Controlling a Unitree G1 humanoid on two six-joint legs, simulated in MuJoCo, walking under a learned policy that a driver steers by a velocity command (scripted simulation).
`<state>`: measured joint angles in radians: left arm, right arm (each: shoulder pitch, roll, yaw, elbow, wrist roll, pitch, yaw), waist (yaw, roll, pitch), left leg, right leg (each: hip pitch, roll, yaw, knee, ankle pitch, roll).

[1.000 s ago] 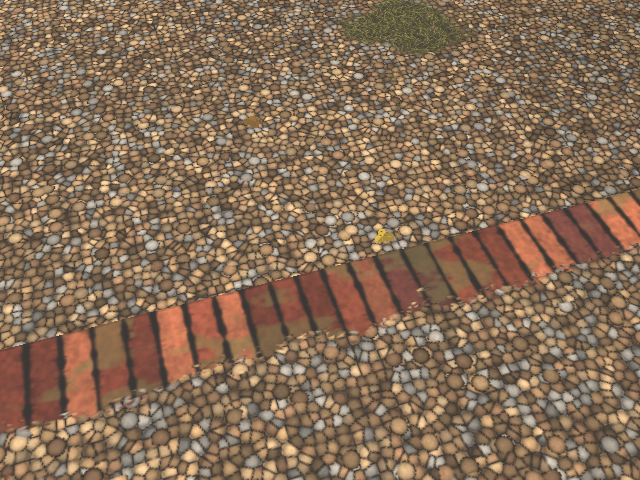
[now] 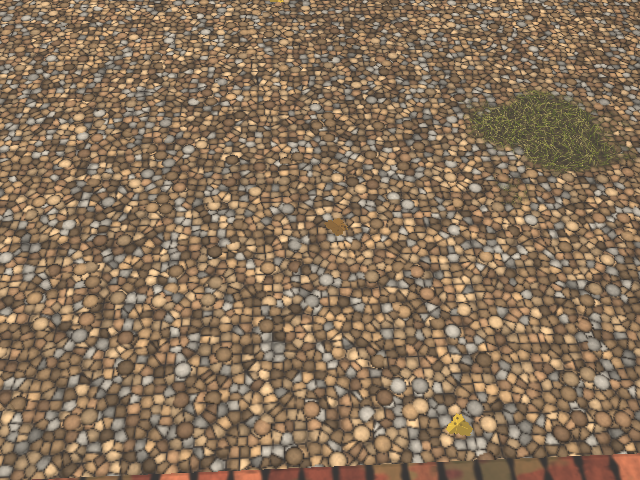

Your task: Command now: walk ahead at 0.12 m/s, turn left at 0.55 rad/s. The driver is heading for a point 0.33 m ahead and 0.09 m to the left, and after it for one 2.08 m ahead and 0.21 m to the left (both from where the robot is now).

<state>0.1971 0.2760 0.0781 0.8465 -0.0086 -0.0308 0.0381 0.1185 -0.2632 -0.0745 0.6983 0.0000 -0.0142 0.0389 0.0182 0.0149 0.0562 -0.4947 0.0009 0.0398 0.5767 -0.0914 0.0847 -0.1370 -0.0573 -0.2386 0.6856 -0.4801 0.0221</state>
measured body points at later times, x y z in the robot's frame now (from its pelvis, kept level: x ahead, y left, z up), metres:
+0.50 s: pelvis +0.08 -0.03 +0.01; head +0.09 -0.04 +0.46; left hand +0.10 +0.28 -0.08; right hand +0.31 -0.25 -0.08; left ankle +0.10 +0.08 -0.70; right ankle +0.11 -0.15 -0.72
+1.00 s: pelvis +0.22 +0.09 +0.01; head +0.25 +0.11 +0.46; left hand +0.09 +0.34 -0.12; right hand +0.51 -0.04 -0.06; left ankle +0.21 +0.22 -0.72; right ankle +0.14 -0.12 -0.64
